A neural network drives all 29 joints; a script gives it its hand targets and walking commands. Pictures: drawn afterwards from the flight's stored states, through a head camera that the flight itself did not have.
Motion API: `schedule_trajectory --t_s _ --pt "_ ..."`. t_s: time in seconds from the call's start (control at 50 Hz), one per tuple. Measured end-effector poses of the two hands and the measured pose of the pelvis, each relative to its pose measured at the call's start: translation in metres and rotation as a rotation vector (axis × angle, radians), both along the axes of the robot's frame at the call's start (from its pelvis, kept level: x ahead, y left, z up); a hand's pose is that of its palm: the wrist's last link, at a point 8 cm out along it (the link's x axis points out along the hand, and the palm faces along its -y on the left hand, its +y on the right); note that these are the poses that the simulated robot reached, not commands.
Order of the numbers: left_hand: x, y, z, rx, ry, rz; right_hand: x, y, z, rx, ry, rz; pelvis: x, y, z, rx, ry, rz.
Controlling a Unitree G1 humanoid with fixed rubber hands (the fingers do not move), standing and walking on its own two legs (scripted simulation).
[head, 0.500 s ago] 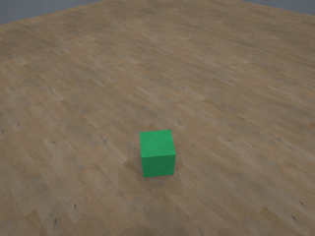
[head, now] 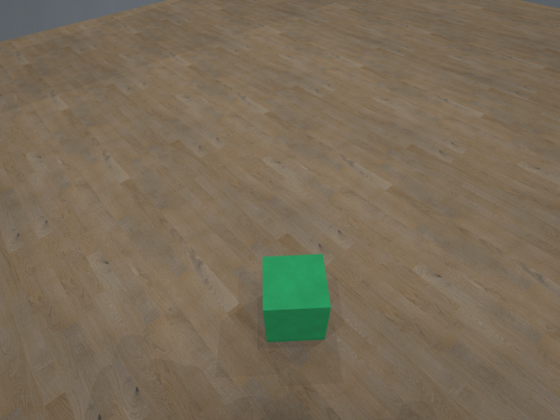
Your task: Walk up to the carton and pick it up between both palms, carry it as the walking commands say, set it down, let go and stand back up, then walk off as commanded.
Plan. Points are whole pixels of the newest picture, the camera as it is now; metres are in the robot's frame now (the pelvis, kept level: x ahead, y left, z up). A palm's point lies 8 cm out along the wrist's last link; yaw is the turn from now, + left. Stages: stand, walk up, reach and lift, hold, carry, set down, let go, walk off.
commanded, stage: walk up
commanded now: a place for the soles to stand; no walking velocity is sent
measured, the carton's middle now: (294, 299) +0.63 +0.00 -0.62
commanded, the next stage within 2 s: none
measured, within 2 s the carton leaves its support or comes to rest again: neither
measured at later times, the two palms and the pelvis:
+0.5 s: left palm (115, 395) +0.19 +0.28 -0.08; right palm (525, 391) +0.20 -0.34 -0.10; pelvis +0.12 -0.05 +0.01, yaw +1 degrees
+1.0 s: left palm (116, 381) +0.21 +0.29 -0.09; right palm (502, 349) +0.27 -0.33 -0.10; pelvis +0.15 -0.03 +0.00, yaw +1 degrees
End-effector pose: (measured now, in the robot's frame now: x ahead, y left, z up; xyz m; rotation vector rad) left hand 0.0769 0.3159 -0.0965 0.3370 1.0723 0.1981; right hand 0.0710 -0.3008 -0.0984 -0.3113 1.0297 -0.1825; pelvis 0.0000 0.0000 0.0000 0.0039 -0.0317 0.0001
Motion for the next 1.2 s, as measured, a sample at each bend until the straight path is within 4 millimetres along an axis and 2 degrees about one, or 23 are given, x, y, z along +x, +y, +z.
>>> schedule_trajectory --t_s 0.12,0.22,0.3,0.44,0.52,0.58,0.7,0.9,1.02,1.2 --pt "0.031 -0.015 -0.006 -0.026 0.014 -0.002 0.001 -0.017 0.007 -0.032 0.070 -0.026 0.032 -0.010 0.003 0.020 0.008 -0.004" --pt "0.057 -0.034 -0.004 -0.007 0.020 -0.008 0.016 -0.035 -0.003 -0.013 0.100 -0.036 0.057 -0.031 0.000 0.038 0.023 -0.010" --pt "0.075 -0.044 0.003 0.016 0.004 -0.004 0.047 -0.046 -0.011 0.004 0.087 -0.033 0.076 -0.045 -0.001 0.028 0.012 -0.004" --pt "0.101 -0.043 0.023 0.049 0.004 0.019 0.110 -0.044 -0.007 0.030 0.036 0.002 0.109 -0.049 0.009 0.017 0.004 0.018" --pt "0.113 -0.039 0.019 0.041 0.025 0.024 0.139 -0.040 -0.003 0.021 0.020 0.013 0.124 -0.045 0.009 0.010 0.020 0.021" --pt "0.120 -0.033 0.007 0.030 0.045 0.033 0.154 -0.036 -0.006 -0.002 0.017 0.013 0.135 -0.039 0.002 -0.002 0.018 0.023" --pt "0.130 -0.038 -0.005 0.009 0.061 0.040 0.169 -0.042 0.001 -0.037 0.026 -0.002 0.146 -0.040 0.001 0.003 0.018 0.019" --pt "0.134 -0.032 -0.001 0.019 0.054 0.036 0.194 -0.035 0.002 -0.029 0.004 -0.002 0.148 -0.035 0.004 -0.009 0.024 0.017" --pt "0.135 -0.025 0.003 0.023 0.034 0.037 0.193 -0.029 0.002 -0.024 0.002 -0.012 0.146 -0.029 0.004 -0.017 0.022 0.017" --pt "0.135 -0.018 0.006 0.014 0.012 0.039 0.179 -0.024 0.005 -0.031 0.032 -0.033 0.143 -0.021 0.008 -0.027 0.022 0.017"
